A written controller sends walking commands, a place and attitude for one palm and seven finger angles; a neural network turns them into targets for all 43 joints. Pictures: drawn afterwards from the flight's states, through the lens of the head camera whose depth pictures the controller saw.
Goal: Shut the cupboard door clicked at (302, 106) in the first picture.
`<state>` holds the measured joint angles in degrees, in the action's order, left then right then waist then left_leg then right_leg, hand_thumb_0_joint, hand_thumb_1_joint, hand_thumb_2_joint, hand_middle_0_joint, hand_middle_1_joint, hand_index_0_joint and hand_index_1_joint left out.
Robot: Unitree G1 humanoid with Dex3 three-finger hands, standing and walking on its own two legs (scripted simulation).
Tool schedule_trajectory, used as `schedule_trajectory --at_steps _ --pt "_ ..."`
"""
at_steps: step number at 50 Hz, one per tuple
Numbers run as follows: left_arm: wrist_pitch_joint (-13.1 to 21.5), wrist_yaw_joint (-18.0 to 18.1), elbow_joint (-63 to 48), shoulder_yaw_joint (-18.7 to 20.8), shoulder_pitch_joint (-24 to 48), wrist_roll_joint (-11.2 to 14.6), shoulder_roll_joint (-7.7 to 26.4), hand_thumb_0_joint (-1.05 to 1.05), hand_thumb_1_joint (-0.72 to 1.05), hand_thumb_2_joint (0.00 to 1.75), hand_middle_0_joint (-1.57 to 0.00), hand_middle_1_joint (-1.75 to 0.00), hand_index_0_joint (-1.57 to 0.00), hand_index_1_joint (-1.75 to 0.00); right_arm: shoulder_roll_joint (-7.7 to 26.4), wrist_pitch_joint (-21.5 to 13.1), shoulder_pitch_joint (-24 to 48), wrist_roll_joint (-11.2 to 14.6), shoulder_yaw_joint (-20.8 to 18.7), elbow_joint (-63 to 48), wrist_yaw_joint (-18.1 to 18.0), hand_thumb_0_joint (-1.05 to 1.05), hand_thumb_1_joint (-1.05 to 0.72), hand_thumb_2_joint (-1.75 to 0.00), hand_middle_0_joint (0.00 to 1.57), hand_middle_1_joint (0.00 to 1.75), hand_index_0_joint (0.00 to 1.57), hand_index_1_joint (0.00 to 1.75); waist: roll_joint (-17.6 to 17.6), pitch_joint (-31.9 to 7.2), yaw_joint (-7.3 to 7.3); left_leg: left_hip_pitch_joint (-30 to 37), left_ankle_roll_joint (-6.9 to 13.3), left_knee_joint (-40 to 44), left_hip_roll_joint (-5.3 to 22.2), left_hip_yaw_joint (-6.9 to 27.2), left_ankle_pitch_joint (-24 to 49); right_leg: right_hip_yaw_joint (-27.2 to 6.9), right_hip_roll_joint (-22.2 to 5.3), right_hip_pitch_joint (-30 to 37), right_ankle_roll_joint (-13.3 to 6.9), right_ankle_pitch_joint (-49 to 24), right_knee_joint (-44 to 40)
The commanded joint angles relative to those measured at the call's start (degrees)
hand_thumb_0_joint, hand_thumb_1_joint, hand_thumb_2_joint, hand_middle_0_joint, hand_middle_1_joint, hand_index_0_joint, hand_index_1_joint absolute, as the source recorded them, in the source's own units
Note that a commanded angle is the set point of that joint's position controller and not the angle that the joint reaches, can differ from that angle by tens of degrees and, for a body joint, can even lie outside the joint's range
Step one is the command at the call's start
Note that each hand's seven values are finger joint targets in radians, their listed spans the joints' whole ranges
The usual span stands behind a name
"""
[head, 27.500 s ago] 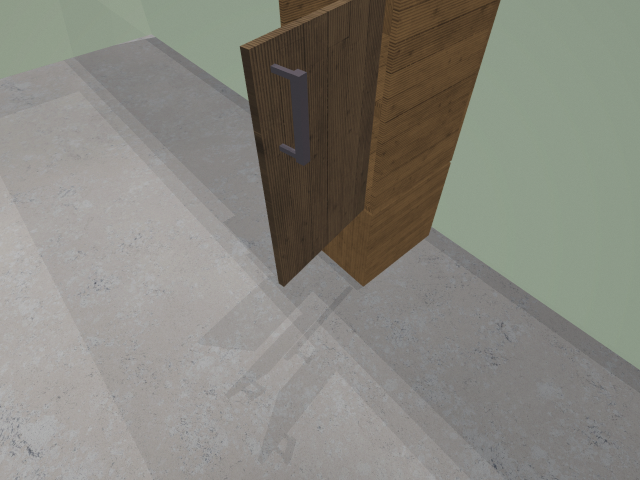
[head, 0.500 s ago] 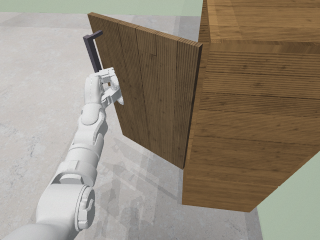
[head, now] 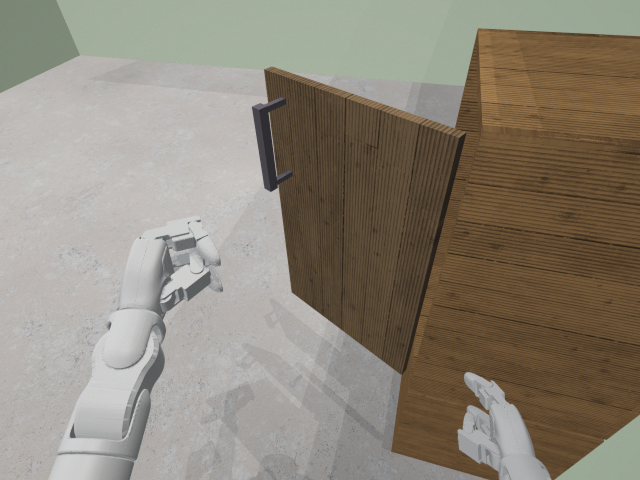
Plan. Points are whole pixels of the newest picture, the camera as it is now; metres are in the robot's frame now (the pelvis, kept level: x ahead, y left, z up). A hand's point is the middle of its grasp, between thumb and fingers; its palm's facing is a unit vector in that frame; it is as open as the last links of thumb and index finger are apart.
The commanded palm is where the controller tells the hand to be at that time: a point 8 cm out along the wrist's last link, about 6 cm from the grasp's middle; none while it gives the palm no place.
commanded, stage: draw the hand back to the body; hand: left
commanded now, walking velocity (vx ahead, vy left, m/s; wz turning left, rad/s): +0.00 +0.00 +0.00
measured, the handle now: (274, 146) +0.62 +0.14 +0.13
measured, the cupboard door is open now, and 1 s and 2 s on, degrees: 63 63 63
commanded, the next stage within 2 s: step back with the hand held close in 0.92 s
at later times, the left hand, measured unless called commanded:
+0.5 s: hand (74, 334) +0.21 +0.26 +0.16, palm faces +0.39 -0.84 -0.39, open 5.8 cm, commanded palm +0.15 +0.31 +0.17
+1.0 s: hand (48, 342) +0.19 +0.28 +0.16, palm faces +0.45 -0.81 -0.39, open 7.4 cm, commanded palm +0.15 +0.32 +0.17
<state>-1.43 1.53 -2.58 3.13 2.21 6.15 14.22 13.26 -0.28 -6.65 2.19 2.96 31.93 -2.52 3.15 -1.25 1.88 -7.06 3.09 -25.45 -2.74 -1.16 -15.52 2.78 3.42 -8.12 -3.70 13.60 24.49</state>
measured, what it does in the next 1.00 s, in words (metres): stands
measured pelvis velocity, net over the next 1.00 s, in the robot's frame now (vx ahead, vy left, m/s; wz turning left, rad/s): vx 0.01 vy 0.02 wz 0.00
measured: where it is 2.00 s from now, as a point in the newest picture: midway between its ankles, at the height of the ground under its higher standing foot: outside the picture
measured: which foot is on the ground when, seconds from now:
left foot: down 0.00-1.00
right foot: down 0.00-1.00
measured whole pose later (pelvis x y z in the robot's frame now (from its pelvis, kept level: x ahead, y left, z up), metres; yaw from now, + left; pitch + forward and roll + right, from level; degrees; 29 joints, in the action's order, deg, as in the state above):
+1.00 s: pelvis +0.01 +0.02 +0.00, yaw +0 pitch -4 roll -1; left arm 4.2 6.0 -22.0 18.9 -26.4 4.5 20.4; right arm 12.4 -3.2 -10.9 0.7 1.9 35.7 -2.8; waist 4.2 0.1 3.6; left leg -4.1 4.2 -23.5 -3.3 -1.1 -15.2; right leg 2.6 3.0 -4.3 -2.4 12.3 20.7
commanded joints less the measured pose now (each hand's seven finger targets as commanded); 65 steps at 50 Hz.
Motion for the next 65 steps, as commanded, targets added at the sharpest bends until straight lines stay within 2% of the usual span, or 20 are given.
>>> schedule_trajectory --at_steps 1,7,15,16,20,27,28,30,34,36,44,48,52,53,54,55,57,59,61,65 --pt "5.49 1.97 -17.96 5.63 11.42 -1.06 9.11 0.00 0.90 0.90 -0.92 -1.08 -0.92 -1.08 5.10 -0.57 3.93 -0.59 -1.73 -6.75 -0.54 0.00 -0.90 -0.90 0.20 0.30 0.20 0.30 -0.61 -7.02 -0.87 3.05 -0.63 4.94 2.82 2.70 14.10 -4.32 -3.95 4.56 2.06 -14.29 -5.05" --pt "6.41 3.12 -22.61 7.54 5.12 -1.70 10.25 0.00 0.90 0.90 -0.75 -0.90 -0.75 -0.90 5.09 -0.51 4.90 -0.93 -1.59 -6.59 -0.72 0.00 -0.90 -0.90 0.20 0.30 0.20 0.30 1.06 -5.50 -0.61 4.30 -1.25 6.47 3.09 3.73 13.94 -3.62 -3.48 4.85 1.67 -11.77 -6.26" --pt "8.02 3.79 -25.65 15.40 -11.20 -1.34 14.51 0.00 0.90 0.90 -0.53 -0.66 -0.53 -0.66 5.73 -1.27 4.88 -1.28 -2.72 -6.20 -0.71 0.00 -0.90 -0.90 0.20 0.30 0.20 0.30 -2.07 -5.03 1.13 2.32 -1.67 6.16 3.36 4.30 16.52 -3.18 -3.44 6.91 1.64 -12.65 -5.97" --pt "8.21 3.66 -26.39 15.34 -12.84 -1.23 13.74 0.00 0.90 0.90 -0.50 -0.63 -0.50 -0.63 5.38 -1.32 4.89 -1.09 -2.83 -6.39 -0.66 0.00 -0.90 -0.90 0.20 0.30 0.20 0.30 -1.56 -4.71 1.05 2.19 -1.73 6.15 3.49 4.19 16.68 -3.26 -3.63 6.68 1.72 -12.60 -5.80" --pt "9.09 4.14 -28.77 19.83 -17.74 -1.21 16.73 0.00 0.90 0.90 -0.39 -0.51 -0.39 -0.51 5.92 -2.28 4.49 -1.00 -3.42 -5.94 -0.76 0.00 -0.90 -0.90 0.20 0.30 0.20 0.30 0.71 -3.63 1.54 0.88 -2.03 5.93 3.65 4.35 16.62 -3.23 -3.58 6.41 1.74 -11.79 -5.90" --pt "10.09 4.98 -31.64 24.84 -26.64 -0.87 18.57 0.00 0.90 0.90 -0.20 -0.30 -0.20 -0.30 5.92 -4.18 3.46 -0.60 -4.21 -5.94 -1.00 0.00 -0.90 -0.90 0.20 0.30 0.20 0.30 1.18 -1.81 1.83 -0.13 -2.39 5.64 3.96 4.18 15.84 -3.22 -3.51 4.98 1.88 -10.39 -5.88" --pt "10.15 4.87 -31.47 22.76 -25.20 -1.05 16.67 0.00 0.90 0.90 -0.20 -0.30 -0.20 -0.30 5.99 -4.44 3.58 -0.67 -4.16 -5.64 -0.96 0.00 -0.90 -0.90 0.20 0.30 0.20 0.30 1.48 -0.89 1.32 -0.11 -2.26 5.94 3.88 4.31 14.10 -3.25 -3.58 3.86 1.94 -8.84 -6.05" --pt "10.38 5.10 -32.01 21.21 -22.10 -1.53 16.17 0.00 0.90 0.90 -0.20 -0.30 -0.20 -0.30 6.58 -5.20 3.53 -0.71 -4.42 -5.05 -1.11 0.00 -0.90 -0.90 0.20 0.30 0.20 0.30 1.47 0.41 0.60 0.08 -1.73 6.08 3.88 4.34 11.55 -3.48 -3.59 2.25 1.97 -6.50 -6.90" --pt "10.42 5.71 -30.33 21.05 -20.62 -1.81 16.13 0.00 0.90 0.90 -0.20 -0.30 -0.20 -0.30 6.53 -5.96 3.12 -0.89 -4.30 -4.64 -1.46 0.00 -0.90 -0.90 0.20 0.30 0.20 0.30 -0.28 1.31 0.68 -0.01 -1.58 6.98 3.79 5.10 8.15 -2.99 -3.53 1.47 1.96 -3.83 -6.68" --pt "10.50 5.81 -31.21 21.75 -20.68 -1.80 16.79 0.00 0.90 0.90 -0.20 -0.30 -0.20 -0.30 6.43 -6.10 3.04 -0.96 -4.30 -4.66 -1.59 0.00 -0.90 -0.90 0.20 0.30 0.20 0.30 0.50 -0.81 1.02 0.31 -1.59 6.86 3.70 4.87 9.16 -3.22 -3.68 3.12 1.86 -4.60 -6.55" --pt "9.90 5.57 -31.88 22.59 -22.36 -1.69 16.74 0.00 0.90 0.90 -0.20 -0.30 -0.20 -0.30 5.82 -5.83 3.16 -1.25 -3.75 -4.74 -1.14 0.00 -0.90 -0.90 0.20 0.30 0.20 0.30 3.74 -0.84 1.45 0.02 -2.58 6.73 3.84 4.89 13.22 -3.32 -3.34 4.79 1.51 -8.06 -6.19" --pt "9.46 5.26 -30.96 22.67 -23.86 -1.45 16.46 0.00 0.90 0.90 -0.20 -0.30 -0.20 -0.30 5.81 -5.44 3.01 -1.32 -3.83 -4.97 -0.93 0.00 -0.90 -0.90 0.20 0.30 0.20 0.30 0.88 -0.99 1.52 0.01 -2.64 6.33 3.87 4.59 15.74 -3.21 -3.34 5.21 1.58 -10.00 -6.00" --pt "9.38 5.19 -31.71 22.76 -23.91 -1.53 16.66 0.00 0.90 0.90 -0.20 -0.30 -0.20 -0.30 6.08 -5.35 2.82 -1.29 -3.96 -5.17 -0.82 0.00 -0.90 -0.90 0.20 0.30 0.20 0.30 2.28 -2.05 1.58 0.82 -2.97 6.17 4.14 4.80 17.28 -3.18 -3.38 5.20 1.64 -10.44 -5.75" --pt "12.02 5.83 -37.45 31.63 -15.86 -1.75 25.76 0.00 0.90 0.90 -0.20 -0.30 -0.20 -0.30 7.88 -4.37 2.79 -0.60 -4.84 -7.83 -0.90 0.00 -0.90 -0.90 0.20 0.30 0.20 0.30 3.11 0.16 0.02 -6.04 -0.51 4.30 5.80 6.62 10.24 -10.03 -6.41 3.43 1.32 -14.59 -5.78" --pt "12.25 5.45 -30.99 28.29 -22.99 -1.24 20.90 0.00 0.90 0.90 -0.20 -0.30 -0.20 -0.30 7.05 -3.65 1.76 -0.91 -4.88 -6.43 -1.23 0.00 -0.90 -0.90 0.20 0.30 0.20 0.30 -1.07 -0.45 -0.29 -6.01 -0.35 2.56 5.43 7.08 8.69 -11.07 -8.99 2.04 0.43 -14.23 -6.00" --pt "12.54 5.21 -30.41 27.69 -24.69 -1.47 20.27 0.00 0.90 0.90 -0.20 -0.30 -0.20 -0.30 7.28 -3.16 1.39 -0.89 -5.26 -6.70 -1.01 0.00 -0.90 -0.90 0.20 0.30 0.20 0.30 -2.95 -0.90 -0.31 -5.47 -0.48 0.85 5.24 6.93 9.16 -12.35 -10.18 0.50 0.10 -15.41 -6.27" --pt "12.76 4.85 -28.65 24.16 -28.35 -1.70 16.93 0.00 0.90 0.90 -0.20 -0.30 -0.20 -0.30 7.59 -1.97 1.20 -0.82 -5.70 -6.74 -0.83 0.00 -0.90 -0.90 0.20 0.30 0.20 0.30 -3.50 -3.61 -1.01 -4.28 -0.53 -1.08 5.70 6.37 10.30 -12.68 -11.58 -1.70 0.05 -15.18 -5.03" --pt "13.16 5.16 -30.20 24.06 -29.20 -1.85 17.44 0.00 0.90 0.90 -0.20 -0.30 -0.20 -0.30 7.90 -1.13 1.19 -0.70 -6.03 -7.18 -0.98 0.00 -0.90 -0.90 0.20 0.30 0.20 0.30 -1.94 -5.43 -1.27 -4.43 -0.37 -1.28 6.30 6.31 11.91 -12.20 -11.58 -2.39 0.48 -15.95 -3.27" --pt "13.26 5.61 -31.56 25.66 -30.52 -1.85 19.05 0.00 0.90 0.90 -0.20 -0.30 -0.20 -0.30 7.87 -0.48 1.28 -0.53 -6.34 -7.73 -1.43 0.00 -0.90 -0.90 0.20 0.30 0.20 0.30 -2.28 -7.98 -1.20 -4.82 -0.54 -1.63 7.04 6.50 17.42 -11.07 -11.15 -0.58 0.86 -21.76 0.14" --pt "13.47 6.28 -36.43 29.19 -31.33 -2.00 22.84 0.00 0.90 0.90 -0.20 -0.30 -0.20 -0.30 8.28 0.60 1.58 -0.53 -6.61 -9.48 -2.32 0.00 -0.90 -0.90 0.20 0.30 0.20 0.30 1.18 -10.61 -0.94 -6.79 -0.74 -0.68 9.03 7.92 27.58 -8.86 -8.41 1.51 2.17 -25.08 6.14"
